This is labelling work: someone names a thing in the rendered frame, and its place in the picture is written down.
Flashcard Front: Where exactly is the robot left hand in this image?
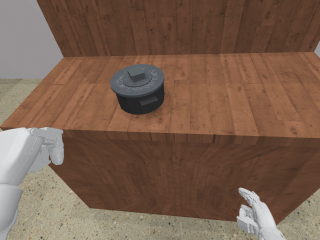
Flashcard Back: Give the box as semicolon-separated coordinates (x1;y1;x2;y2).
0;127;64;186

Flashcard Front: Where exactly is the robot right hand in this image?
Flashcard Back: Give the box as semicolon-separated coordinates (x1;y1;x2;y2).
236;187;277;237

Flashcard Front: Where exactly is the robot left forearm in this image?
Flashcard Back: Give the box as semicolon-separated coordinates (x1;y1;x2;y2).
0;183;23;240

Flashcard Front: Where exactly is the pot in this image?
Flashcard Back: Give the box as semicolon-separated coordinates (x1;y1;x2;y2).
116;84;165;115

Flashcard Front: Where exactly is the robot right forearm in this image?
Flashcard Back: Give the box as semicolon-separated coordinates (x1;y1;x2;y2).
258;227;286;240

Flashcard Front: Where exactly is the knob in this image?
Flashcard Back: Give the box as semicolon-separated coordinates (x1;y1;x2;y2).
127;66;145;80

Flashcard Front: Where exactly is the table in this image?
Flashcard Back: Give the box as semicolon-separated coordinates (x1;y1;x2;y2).
0;0;320;225

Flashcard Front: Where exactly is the lid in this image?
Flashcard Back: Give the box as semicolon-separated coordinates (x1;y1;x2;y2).
110;64;165;98

